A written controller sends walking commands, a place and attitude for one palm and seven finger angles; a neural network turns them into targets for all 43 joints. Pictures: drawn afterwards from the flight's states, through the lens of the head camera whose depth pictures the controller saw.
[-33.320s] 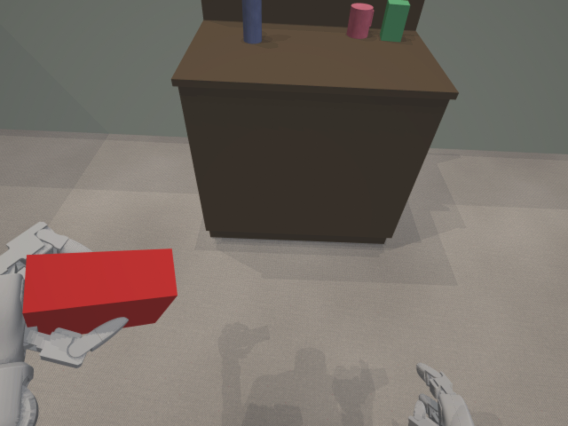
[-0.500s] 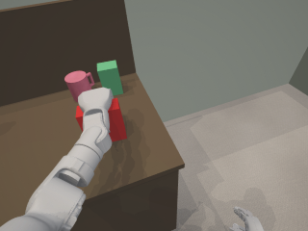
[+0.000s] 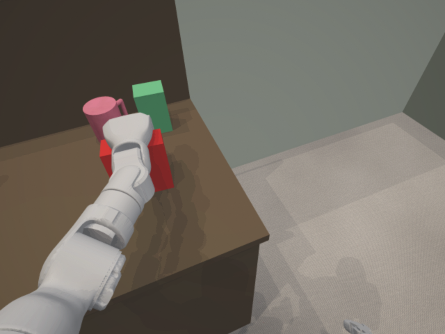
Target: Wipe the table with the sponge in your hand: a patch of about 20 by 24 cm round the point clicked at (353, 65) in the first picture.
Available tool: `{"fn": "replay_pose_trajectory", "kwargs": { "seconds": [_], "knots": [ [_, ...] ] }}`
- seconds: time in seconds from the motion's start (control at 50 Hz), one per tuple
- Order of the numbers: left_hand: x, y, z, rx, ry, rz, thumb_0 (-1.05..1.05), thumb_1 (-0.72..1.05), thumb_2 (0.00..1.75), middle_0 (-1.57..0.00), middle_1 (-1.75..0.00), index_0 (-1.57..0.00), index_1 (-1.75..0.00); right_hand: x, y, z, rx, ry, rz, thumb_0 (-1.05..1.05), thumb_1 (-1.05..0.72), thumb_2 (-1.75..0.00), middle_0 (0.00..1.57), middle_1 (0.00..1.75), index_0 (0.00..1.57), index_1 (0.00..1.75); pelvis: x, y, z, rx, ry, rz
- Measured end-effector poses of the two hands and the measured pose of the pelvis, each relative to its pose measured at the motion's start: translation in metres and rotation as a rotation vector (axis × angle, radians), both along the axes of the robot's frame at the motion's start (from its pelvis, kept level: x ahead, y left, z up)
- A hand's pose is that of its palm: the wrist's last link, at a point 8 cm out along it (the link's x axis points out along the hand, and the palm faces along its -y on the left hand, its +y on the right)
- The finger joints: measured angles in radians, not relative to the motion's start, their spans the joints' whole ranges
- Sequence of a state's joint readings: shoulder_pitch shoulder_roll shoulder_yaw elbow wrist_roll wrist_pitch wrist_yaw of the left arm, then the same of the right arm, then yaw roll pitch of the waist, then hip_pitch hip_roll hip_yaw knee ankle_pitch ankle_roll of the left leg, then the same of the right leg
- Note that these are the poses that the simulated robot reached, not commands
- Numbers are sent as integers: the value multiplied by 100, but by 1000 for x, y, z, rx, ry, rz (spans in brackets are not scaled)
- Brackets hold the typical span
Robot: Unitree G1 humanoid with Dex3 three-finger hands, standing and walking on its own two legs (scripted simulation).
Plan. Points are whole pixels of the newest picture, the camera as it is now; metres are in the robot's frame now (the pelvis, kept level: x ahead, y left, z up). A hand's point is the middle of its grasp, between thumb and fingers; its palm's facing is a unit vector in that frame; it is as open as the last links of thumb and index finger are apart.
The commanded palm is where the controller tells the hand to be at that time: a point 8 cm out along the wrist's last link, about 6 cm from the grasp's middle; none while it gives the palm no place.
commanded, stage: wipe back along the third lane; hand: left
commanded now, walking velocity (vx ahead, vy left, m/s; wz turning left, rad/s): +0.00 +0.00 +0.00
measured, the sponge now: (142, 172) +0.43 +0.19 +0.06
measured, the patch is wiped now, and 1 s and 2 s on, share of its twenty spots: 0.85 0.85 0.90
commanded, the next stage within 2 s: slide back across to the middle lane in 1.68 s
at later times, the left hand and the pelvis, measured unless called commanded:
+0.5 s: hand (134, 158) +0.42 +0.19 +0.11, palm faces +0.03 -0.04 -1.00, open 9.7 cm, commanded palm +0.38 +0.18 +0.14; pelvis +0.01 +0.01 +0.00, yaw +0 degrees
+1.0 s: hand (142, 174) +0.38 +0.16 +0.11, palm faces +0.08 -0.06 -1.00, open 9.7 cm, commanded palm +0.32 +0.15 +0.14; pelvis +0.02 +0.01 +0.00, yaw +1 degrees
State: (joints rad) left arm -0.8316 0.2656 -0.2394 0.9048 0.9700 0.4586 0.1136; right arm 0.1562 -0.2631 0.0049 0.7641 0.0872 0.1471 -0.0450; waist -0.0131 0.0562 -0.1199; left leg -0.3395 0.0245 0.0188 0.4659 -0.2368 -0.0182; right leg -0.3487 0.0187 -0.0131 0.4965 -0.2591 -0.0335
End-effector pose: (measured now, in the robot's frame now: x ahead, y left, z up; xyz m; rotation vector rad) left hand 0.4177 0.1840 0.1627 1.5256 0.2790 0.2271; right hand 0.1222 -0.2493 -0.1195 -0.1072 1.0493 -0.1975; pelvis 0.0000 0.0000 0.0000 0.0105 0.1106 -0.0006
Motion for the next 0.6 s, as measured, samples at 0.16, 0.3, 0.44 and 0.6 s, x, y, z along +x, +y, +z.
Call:
{"fn": "replay_pose_trajectory", "kwargs": {
  "seconds": [0.16,0.3,0.44,0.6],
  "knots": [
    [5,6,-1,0,-12,2,0,-50,109,-75,-141,-79,-135,-10,5,-1,8,14,-16,1,-91,-90,20,30,20,29,0,5,0,-3,14,-10],
    [-6,5,-2,5,-57,-2,-1,-48,109,-73,-144,-77,-137,-3,12,-1,26,16,-5,1,-91,-90,20,30,20,29,4,10,1,-5,1,-9],
    [-16,4,-2,-3,-60,17,0,-48,109,-72,-146,-76,-139,34,24,8,47,-53,37,1,-91,-90,20,30,20,29,9,13,2,-5,-16,-3],
    [-29,-1,-2,-4,-62,5,0,-47,109,-72,-146,-75,-139,86,40,28,69,-162,117,1,-91,-90,20,30,20,29,15,13,1,-4,-35,12]
  ]
}}
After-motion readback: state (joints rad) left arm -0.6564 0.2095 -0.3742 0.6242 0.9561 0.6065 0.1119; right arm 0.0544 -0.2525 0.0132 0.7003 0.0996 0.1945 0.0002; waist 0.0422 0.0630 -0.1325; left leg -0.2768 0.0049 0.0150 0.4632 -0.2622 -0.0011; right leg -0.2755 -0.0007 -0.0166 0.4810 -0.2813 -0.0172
